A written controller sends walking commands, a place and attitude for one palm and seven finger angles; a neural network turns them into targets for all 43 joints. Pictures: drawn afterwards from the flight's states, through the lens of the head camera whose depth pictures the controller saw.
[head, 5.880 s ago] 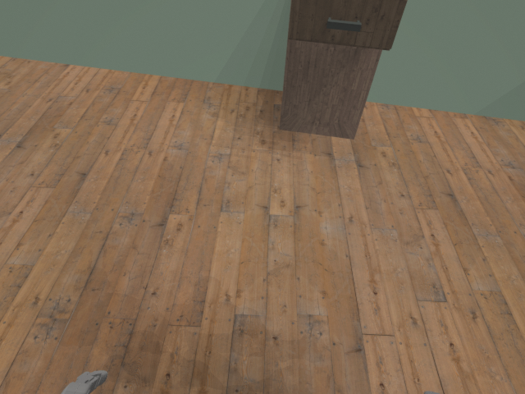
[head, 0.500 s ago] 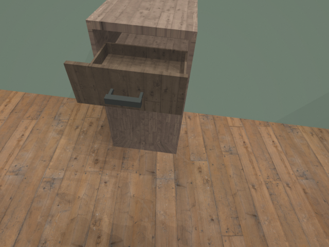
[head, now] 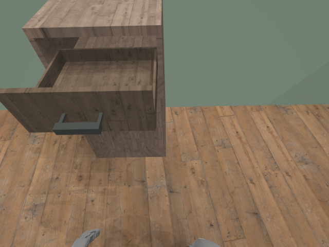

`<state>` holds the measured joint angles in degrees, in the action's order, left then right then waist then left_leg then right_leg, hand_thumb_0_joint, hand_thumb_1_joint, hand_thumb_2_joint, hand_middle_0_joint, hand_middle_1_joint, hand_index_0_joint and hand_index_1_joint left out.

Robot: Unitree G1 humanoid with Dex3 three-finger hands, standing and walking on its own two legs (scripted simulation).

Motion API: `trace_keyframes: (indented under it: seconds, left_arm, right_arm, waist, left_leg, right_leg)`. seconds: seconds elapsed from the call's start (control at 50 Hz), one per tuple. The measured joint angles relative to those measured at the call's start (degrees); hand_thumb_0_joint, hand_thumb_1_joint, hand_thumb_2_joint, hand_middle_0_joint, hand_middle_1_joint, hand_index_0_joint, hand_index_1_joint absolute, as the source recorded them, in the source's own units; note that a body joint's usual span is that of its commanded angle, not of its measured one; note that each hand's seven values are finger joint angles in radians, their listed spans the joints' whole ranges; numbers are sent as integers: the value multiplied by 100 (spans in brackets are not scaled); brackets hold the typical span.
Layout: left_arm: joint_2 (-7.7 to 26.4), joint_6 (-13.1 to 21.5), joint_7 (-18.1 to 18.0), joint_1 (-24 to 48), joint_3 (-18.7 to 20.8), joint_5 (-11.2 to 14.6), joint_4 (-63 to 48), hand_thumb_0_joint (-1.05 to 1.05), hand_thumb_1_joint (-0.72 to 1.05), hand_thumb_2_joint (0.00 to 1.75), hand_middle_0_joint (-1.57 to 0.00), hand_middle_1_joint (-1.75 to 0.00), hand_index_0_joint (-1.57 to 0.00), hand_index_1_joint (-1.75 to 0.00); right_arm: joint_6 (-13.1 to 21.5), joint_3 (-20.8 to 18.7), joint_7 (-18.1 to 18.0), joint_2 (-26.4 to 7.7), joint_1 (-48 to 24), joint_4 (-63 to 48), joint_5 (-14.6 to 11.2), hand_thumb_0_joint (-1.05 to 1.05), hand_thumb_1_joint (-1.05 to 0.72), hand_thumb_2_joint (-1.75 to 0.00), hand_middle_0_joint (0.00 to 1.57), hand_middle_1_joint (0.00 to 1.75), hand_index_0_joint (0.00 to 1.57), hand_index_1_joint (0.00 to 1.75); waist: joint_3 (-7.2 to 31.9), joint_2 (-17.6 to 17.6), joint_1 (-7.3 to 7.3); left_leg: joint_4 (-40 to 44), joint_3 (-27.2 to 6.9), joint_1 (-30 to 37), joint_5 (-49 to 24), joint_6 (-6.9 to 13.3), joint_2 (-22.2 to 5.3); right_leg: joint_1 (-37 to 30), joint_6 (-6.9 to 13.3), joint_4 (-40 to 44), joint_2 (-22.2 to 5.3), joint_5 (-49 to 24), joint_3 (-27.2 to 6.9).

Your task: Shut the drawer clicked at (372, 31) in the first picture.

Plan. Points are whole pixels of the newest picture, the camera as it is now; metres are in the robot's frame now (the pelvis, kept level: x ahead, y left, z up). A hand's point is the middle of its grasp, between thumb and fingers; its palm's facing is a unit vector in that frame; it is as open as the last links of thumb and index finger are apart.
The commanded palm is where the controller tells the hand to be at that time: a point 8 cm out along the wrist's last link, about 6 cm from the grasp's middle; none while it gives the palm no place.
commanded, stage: take the last steps up to it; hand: left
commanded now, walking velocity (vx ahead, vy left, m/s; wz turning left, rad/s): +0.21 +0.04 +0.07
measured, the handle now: (80, 122) +0.44 +0.26 +0.03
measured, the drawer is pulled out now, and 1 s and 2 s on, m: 0.28 0.28 0.28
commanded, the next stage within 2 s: come to a stop and stand still in 0.22 s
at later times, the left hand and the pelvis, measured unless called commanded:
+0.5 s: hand out of the picture +0.07 +0.20 -0.17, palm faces +0.10 -0.99 -0.14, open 7.3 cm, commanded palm none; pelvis +0.10 +0.04 +0.02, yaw +1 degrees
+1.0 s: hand out of the picture +0.08 +0.13 -0.14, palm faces +0.04 -0.97 -0.25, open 7.3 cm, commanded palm none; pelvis +0.05 -0.05 +0.02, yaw +0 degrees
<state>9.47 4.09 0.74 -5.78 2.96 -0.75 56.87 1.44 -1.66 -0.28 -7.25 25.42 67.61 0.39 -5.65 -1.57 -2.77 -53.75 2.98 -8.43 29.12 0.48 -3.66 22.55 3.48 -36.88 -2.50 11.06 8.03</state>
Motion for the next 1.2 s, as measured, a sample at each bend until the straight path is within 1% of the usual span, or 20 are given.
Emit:
trace_keyframes:
  seconds: [0.04, 0.08, 0.12, 0.18, 0.28, 0.36, 0.4, 0.44, 0.48, 0.58, 0.66, 0.7, 0.78, 0.84, 0.86, 0.92, 1.02, 1.08, 1.14, 1.2]
  left_arm:
    - [-74, 2, -35, -75, -40, 21, 45, 0, 91, 90, -19, -30, -20, -30]
    - [-139, -17, -93, -219, -55, 27, 126, 0, 91, 90, -20, -30, -20, -30]
    - [-104, -2, -195, -350, 27, 49, 168, -2, 94, 90, -20, -30, -20, -30]
    - [-4, -40, -194, -558, -1, -6, 291, -2, 95, 90, -20, -30, -20, -30]
    - [27, -112, -132, -887, -42, -43, 510, -1, 94, 90, -20, -30, -20, -30]
    - [13, -198, -118, -1178, -56, -24, 648, -1, 92, 90, -20, -30, -20, -30]
    - [49, -296, -145, -1231, -75, 11, 739, 0, 92, 90, -20, -30, -20, -30]
    - [56, -381, -190, -1262, -112, 25, 801, 0, 92, 90, -20, -30, -20, -30]
    - [28, -439, -213, -1237, -160, 28, 852, 0, 92, 90, -19, -30, -20, -30]
    - [-12, -547, -218, -1070, -166, 24, 789, 0, 91, 90, -19, -30, -20, -30]
    - [90, -671, -231, -915, -51, -10, 607, 0, 91, 90, -20, -30, -20, -30]
    - [154, -710, -237, -840, 2, -19, 511, 0, 91, 90, -20, -30, -20, -30]
    - [195, -688, -234, -746, 22, -17, 377, 0, 91, 90, -19, -30, -20, -30]
    - [182, -567, -230, -780, -13, -40, 317, 0, 91, 90, -19, -30, -20, -30]
    - [125, -539, -242, -765, -35, -55, 351, 0, 91, 90, -19, -30, -20, -30]
    - [-19, -541, -229, -821, -125, -58, 376, 0, 91, 90, -19, -30, -20, -30]
    - [-134, -523, -263, -841, -151, -43, 455, 0, 92, 90, -20, -30, -20, -30]
    - [-113, -475, -257, -810, -135, -26, 483, 1, 94, 90, -20, -30, -20, -30]
    - [-111, -415, -255, -778, -135, 12, 525, 1, 94, 90, -20, -30, -20, -30]
    - [-49, -409, -280, -700, -125, 65, 637, 1, 94, 90, -20, -30, -20, -30]
  right_arm:
    - [-35, -49, -1, -76, -214, -77, -2, 1, -91, -90, 20, 30, 20, 30]
    - [-68, -82, -3, -156, -470, -217, 28, 1, -91, -90, 20, 30, 20, 30]
    - [-82, -105, -7, -206, -710, -394, 49, 1, -91, -90, 20, 30, 20, 30]
    - [-95, -131, 18, -247, -1042, -626, 60, 0, -92, -90, 20, 30, 19, 30]
    - [-56, -133, 74, -281, -1390, -808, 55, 0, -92, -90, 19, 30, 19, 30]
    - [30, -73, 87, -280, -1447, -822, 50, 0, -92, -90, 19, 30, 19, 30]
    - [75, -19, 38, -185, -1481, -774, 56, 0, -92, -90, 19, 30, 19, 30]
    - [50, 45, -29, -82, -1524, -740, 57, 0, -92, -90, 20, 30, 19, 30]
    - [47, 70, -131, -44, -1605, -722, 35, -1, -94, -90, 20, 30, 20, 30]
    - [-31, 43, -225, -65, -1806, -697, -7, -1, -95, -90, 20, 30, 20, 30]
    - [-138, -19, -231, -95, -1823, -719, 7, -1, -95, -90, 20, 30, 20, 30]
    - [-190, -45, -208, -116, -1786, -711, 28, -1, -94, -90, 20, 30, 20, 30]
    - [-279, -107, -139, -202, -1674, -653, 70, 0, -93, -90, 20, 30, 20, 30]
    - [-341, -155, -87, -269, -1539, -606, 42, 0, -92, -90, 20, 30, 20, 30]
    - [-379, -172, -76, -311, -1517, -575, 19, 0, -92, -90, 20, 30, 20, 30]
    - [-505, -185, -20, -360, -1334, -522, 13, 0, -92, -90, 20, 30, 20, 30]
    - [-472, -145, -2, -286, -1115, -418, 15, 0, -92, -90, 20, 30, 20, 30]
    - [-425, -115, -33, -223, -990, -347, 7, 0, -92, -90, 20, 30, 20, 30]
    - [-362, -59, -86, -169, -894, -254, -1, 0, -91, -90, 20, 30, 20, 30]
    - [-271, 21, -141, -21, -876, -111, 6, 0, -92, -90, 20, 30, 19, 30]
  waist:
    - [5, -54, 32]
    - [63, -66, 55]
    - [139, -62, 79]
    - [259, -18, 138]
    - [366, 59, 323]
    - [439, 109, 466]
    - [399, 292, 510]
    - [365, 425, 567]
    - [299, 470, 549]
    - [101, 403, 456]
    - [59, 368, 402]
    - [73, 352, 377]
    - [146, 228, 309]
    - [252, 143, 280]
    - [232, 31, 257]
    - [339, -101, 225]
    - [428, -25, 216]
    - [413, -27, 214]
    - [395, -68, 237]
    - [303, 90, 267]
  left_leg:
    - [-1067, -84, -692, -302, 46, -30]
    - [-1346, -57, -1242, -652, 17, -117]
    - [-1113, -31, -1639, -893, -57, -209]
    - [-347, 69, -1896, -1150, -160, -305]
    - [1062, 155, -1619, -1321, -240, -275]
    - [2215, 245, -925, -1755, -225, -172]
    - [2216, 325, -820, -1787, 5, -25]
    - [2289, 444, -688, -1631, 146, 68]
    - [2521, 511, -546, -1674, 193, 141]
    - [2894, 538, -403, -1920, 228, 179]
    - [2915, 545, -488, -2015, 165, 91]
    - [2885, 538, -558, -2056, 107, 34]
    - [2771, 504, -709, -2119, -46, -91]
    - [2465, 477, -929, -2061, -195, -155]
    - [2312, 380, -988, -1846, -221, -201]
    - [1762, 72, -1146, -903, -161, -118]
    - [975, -120, -1093, -855, -108, -9]
    - [1277, -141, -764, -785, -130, -9]
    - [2208, -169, -252, -1097, -121, -7]
    - [2757, -216, -20, -1116, -282, 8]
  right_leg:
    - [-271, 13, 198, 67, 154, 73]
    - [-545, -27, 550, 122, 77, 112]
    - [-772, -15, 889, 168, -16, 159]
    - [-1001, -19, 1229, 204, -82, 168]
    - [-1269, -122, 1397, 211, 19, 162]
    - [-1343, -293, 1056, 159, 374, 180]
    - [-1286, -386, 704, 3, 671, 90]
    - [-1164, -437, 387, -56, 1163, -106]
    - [-1017, -474, 92, -84, 1393, -264]
    - [-643, -527, -555, -76, 1454, -517]
    - [-266, -540, -1401, -2, 1522, -680]
    - [-193, -541, -1564, 14, 1516, -708]
    - [-476, -485, -863, -30, 1446, -611]
    - [-966, -421, 360, -52, 836, -556]
    - [-972, -354, 370, 20, 742, -510]
    - [-1018, -169, 539, 112, 556, -406]
    - [-1045, 6, 1033, 251, 199, -357]
    - [-967, 92, 1145, 383, 100, -241]
    - [-834, 142, 1124, 520, 73, -99]
    - [-826, 148, 1159, 506, 27, -22]
